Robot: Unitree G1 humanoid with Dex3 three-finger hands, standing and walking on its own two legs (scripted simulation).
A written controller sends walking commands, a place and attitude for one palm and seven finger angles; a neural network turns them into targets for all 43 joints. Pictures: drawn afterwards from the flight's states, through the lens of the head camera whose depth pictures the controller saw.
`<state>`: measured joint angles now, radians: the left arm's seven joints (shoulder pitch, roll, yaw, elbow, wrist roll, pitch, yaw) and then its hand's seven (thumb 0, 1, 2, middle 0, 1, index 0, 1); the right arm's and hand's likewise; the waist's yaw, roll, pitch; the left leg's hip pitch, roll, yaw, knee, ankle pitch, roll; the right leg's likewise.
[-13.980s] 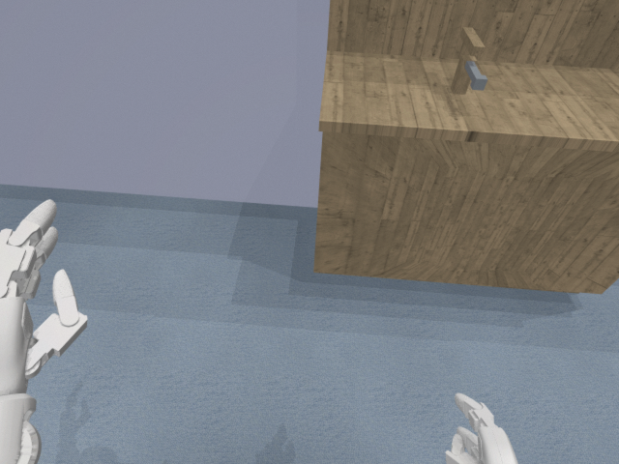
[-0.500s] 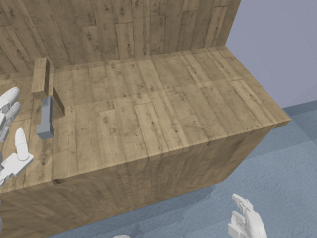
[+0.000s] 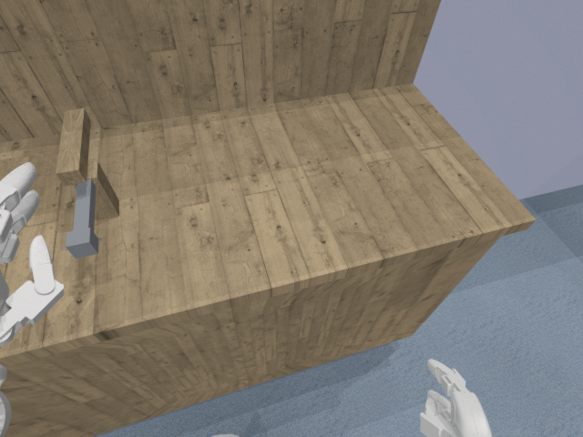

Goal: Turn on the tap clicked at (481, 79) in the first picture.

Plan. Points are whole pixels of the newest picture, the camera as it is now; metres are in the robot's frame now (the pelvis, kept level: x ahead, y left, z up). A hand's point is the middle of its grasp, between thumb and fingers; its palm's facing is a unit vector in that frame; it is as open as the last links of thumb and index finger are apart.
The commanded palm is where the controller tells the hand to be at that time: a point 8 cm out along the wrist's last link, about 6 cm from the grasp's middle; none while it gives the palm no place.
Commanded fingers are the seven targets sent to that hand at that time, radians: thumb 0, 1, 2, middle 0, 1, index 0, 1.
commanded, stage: shuffle to correct the standing spot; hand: left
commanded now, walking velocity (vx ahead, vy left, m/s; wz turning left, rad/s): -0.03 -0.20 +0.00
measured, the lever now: (82, 243) +0.33 +0.30 +0.07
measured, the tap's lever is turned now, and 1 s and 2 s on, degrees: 0 0 0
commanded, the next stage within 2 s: none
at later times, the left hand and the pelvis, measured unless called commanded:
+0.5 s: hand (61, 291) +0.22 +0.23 +0.17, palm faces +0.32 -0.86 -0.41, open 7.4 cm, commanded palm +0.16 +0.27 +0.18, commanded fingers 0.00 0.90 0.90 -0.20 -0.30 -0.20 -0.30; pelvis +0.00 -0.01 +0.00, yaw +0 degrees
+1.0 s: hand (61, 289) +0.22 +0.24 +0.16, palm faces +0.32 -0.86 -0.41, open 7.4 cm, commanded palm +0.16 +0.28 +0.18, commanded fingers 0.00 0.90 0.90 -0.20 -0.30 -0.20 -0.30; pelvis +0.00 +0.00 +0.00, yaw +0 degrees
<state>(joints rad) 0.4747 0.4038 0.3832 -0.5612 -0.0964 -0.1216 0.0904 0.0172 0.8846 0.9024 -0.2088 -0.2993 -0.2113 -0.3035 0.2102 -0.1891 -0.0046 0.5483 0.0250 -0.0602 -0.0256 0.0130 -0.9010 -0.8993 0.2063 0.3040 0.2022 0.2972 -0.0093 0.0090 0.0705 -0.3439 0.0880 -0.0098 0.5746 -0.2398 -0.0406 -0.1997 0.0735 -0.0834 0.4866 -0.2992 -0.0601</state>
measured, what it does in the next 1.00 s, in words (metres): stands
